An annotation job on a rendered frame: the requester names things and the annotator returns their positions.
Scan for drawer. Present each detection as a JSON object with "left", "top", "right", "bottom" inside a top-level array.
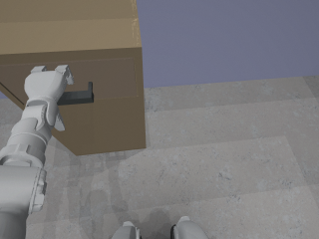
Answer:
[{"left": 0, "top": 57, "right": 137, "bottom": 105}]

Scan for cabinet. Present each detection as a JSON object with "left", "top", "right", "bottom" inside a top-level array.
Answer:
[{"left": 0, "top": 0, "right": 147, "bottom": 156}]

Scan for left robot forearm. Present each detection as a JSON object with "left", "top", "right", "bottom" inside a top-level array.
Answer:
[{"left": 0, "top": 97, "right": 58, "bottom": 170}]

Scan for robot left hand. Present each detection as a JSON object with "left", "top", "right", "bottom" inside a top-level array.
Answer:
[{"left": 24, "top": 65, "right": 75, "bottom": 131}]

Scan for left robot upper arm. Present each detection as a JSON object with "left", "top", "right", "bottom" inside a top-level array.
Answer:
[{"left": 0, "top": 165, "right": 47, "bottom": 239}]

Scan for handle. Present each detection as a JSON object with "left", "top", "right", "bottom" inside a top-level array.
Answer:
[{"left": 57, "top": 82, "right": 94, "bottom": 106}]

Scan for left robot thigh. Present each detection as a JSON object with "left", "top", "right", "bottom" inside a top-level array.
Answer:
[{"left": 112, "top": 226, "right": 141, "bottom": 239}]

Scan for robot right shin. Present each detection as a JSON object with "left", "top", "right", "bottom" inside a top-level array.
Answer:
[{"left": 177, "top": 216, "right": 190, "bottom": 224}]

